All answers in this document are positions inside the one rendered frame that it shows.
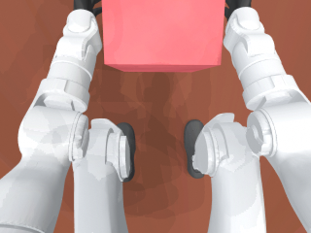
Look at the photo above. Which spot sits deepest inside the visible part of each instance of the robot right forearm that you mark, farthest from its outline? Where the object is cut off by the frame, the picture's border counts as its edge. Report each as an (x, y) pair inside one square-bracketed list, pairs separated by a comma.
[(258, 66)]

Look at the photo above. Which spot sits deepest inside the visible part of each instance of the robot left upper arm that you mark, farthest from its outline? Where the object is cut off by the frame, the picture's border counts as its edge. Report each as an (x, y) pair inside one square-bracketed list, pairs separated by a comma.
[(31, 193)]

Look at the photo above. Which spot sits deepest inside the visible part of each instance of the robot left thigh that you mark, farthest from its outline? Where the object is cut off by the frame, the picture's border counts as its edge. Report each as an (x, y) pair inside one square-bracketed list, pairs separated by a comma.
[(98, 183)]

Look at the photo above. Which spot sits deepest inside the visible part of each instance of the robot right hand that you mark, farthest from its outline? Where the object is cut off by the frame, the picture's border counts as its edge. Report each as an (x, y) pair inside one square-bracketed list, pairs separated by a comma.
[(234, 5)]

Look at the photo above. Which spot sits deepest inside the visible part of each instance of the robot left hand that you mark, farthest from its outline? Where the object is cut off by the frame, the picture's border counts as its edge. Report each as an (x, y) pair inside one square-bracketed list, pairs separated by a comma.
[(88, 6)]

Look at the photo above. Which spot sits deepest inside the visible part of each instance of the robot thigh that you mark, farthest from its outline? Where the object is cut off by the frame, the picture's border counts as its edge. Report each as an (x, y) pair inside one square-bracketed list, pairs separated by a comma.
[(98, 183), (237, 194)]

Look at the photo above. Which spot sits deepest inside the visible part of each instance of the robot right thigh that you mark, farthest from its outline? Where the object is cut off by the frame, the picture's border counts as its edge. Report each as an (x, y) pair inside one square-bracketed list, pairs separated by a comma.
[(237, 194)]

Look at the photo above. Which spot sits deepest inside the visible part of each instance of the robot right upper arm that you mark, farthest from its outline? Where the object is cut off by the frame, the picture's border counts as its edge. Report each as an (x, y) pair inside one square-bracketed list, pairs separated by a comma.
[(282, 134)]

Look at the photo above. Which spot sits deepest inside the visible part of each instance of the robot left forearm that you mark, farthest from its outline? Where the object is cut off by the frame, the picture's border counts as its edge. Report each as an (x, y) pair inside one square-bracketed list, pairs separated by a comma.
[(67, 83)]

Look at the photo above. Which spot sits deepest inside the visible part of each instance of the carton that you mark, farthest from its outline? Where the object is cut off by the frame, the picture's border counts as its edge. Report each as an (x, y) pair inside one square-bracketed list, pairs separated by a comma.
[(177, 36)]

